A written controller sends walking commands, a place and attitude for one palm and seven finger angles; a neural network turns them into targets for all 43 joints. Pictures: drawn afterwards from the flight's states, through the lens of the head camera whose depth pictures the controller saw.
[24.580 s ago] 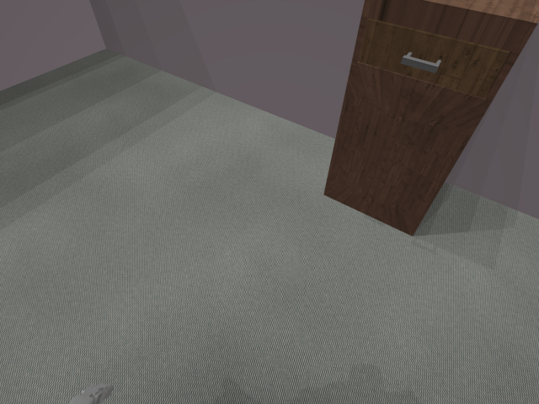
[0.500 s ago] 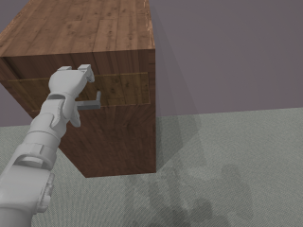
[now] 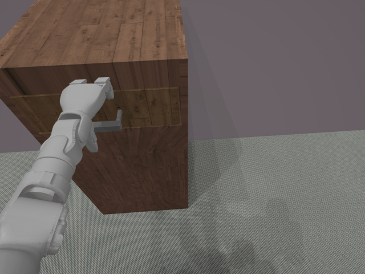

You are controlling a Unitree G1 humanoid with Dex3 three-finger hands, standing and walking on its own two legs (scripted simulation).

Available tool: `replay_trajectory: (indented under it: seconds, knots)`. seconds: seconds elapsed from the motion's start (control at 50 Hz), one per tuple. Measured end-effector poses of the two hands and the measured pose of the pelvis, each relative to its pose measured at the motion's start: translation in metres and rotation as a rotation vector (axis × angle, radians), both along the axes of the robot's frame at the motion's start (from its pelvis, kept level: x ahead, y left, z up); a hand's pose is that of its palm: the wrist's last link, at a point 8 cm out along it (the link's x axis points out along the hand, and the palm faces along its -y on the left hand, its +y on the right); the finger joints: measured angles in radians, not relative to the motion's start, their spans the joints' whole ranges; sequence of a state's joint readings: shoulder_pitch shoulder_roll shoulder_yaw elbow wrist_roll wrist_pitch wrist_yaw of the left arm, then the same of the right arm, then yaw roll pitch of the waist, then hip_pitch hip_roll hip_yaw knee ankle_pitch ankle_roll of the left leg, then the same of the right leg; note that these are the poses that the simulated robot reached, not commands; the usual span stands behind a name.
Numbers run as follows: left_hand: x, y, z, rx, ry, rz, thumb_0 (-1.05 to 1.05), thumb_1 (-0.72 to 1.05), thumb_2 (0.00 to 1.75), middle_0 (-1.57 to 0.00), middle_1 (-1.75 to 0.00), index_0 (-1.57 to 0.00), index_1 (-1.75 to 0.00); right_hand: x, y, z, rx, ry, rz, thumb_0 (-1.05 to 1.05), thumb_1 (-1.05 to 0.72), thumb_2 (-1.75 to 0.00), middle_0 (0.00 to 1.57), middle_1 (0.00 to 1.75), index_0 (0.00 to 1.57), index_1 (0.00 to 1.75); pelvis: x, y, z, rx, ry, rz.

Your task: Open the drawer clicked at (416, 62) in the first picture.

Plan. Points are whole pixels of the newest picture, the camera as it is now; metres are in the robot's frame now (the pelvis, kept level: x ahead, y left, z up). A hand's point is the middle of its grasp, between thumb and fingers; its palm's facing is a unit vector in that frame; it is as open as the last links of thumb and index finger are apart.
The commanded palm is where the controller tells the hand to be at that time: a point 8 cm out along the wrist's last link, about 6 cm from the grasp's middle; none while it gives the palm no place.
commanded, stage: re-aim the fingers above the handle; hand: left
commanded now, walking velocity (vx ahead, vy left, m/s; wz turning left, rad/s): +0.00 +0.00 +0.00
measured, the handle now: (101, 120) +0.50 +0.22 +0.03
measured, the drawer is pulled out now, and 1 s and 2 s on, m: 0.00 0.00 0.00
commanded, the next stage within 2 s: lower the fingers behind the handle in 0.18 s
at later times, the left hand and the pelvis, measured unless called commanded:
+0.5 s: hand (93, 114) +0.46 +0.21 +0.10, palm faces +0.02 -0.01 -1.00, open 13.6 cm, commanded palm +0.45 +0.24 +0.13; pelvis -0.01 -0.01 +0.00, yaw +1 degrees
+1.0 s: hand (94, 115) +0.46 +0.21 +0.09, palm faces +0.05 -0.01 -1.00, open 13.6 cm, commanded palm +0.45 +0.24 +0.09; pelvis -0.03 +0.00 -0.01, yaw +1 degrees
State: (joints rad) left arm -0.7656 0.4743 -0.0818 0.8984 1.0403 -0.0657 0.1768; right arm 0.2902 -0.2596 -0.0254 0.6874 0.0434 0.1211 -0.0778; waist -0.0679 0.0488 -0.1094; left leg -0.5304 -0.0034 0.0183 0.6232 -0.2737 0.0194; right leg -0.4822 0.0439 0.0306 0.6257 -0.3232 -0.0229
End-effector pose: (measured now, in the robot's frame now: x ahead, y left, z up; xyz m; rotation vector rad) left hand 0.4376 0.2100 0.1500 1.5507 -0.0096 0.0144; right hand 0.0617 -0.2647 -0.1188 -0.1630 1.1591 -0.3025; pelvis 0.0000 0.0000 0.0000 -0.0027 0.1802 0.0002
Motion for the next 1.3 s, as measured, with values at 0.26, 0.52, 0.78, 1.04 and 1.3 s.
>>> replay_trajectory:
  seconds: [0.26,0.52,0.78,1.04,1.3]
  knots:
    - [0.000,-0.001,0.000,0.000,0.003,0.011,0.00,-0.49,0.30,-0.40,-1.23,-0.35,-1.26,0.002,-0.003,0.000,-0.006,-0.002,0.016,0.00,-0.91,-0.90,0.21,0.30,0.20,0.30,-0.001,-0.003,-0.001,0.001,0.002,0.008]
    - [0.001,-0.002,-0.001,0.007,-0.004,0.022,0.00,-0.49,0.30,-0.40,-1.23,-0.34,-1.29,-0.012,-0.008,-0.002,-0.017,0.023,0.024,0.00,-0.91,-0.90,0.21,0.30,0.20,0.30,-0.009,-0.007,-0.004,-0.002,0.017,0.019]
    - [0.000,-0.002,-0.003,0.008,-0.018,0.025,0.00,-0.49,0.30,-0.39,-1.25,-0.32,-1.31,-0.041,-0.010,-0.004,-0.035,0.056,0.004,0.00,-0.91,-0.90,0.21,0.30,0.20,0.30,-0.022,-0.006,-0.010,-0.008,0.035,0.017]
    - [0.000,-0.002,-0.005,0.009,-0.041,0.027,0.00,-0.49,0.30,-0.38,-1.28,-0.31,-1.34,-0.065,-0.003,-0.006,-0.049,0.070,-0.009,0.00,-0.91,-0.90,0.21,0.30,0.20,0.30,-0.035,0.002,-0.016,-0.014,0.050,0.013]
    - [-0.001,-0.004,-0.008,0.025,-0.067,0.033,0.00,-0.49,0.30,-0.37,-1.28,-0.29,-1.37,-0.075,0.009,-0.010,-0.059,0.055,-0.002,0.00,-0.91,-0.90,0.21,0.30,0.20,0.30,-0.048,0.012,-0.023,-0.017,0.066,0.008]
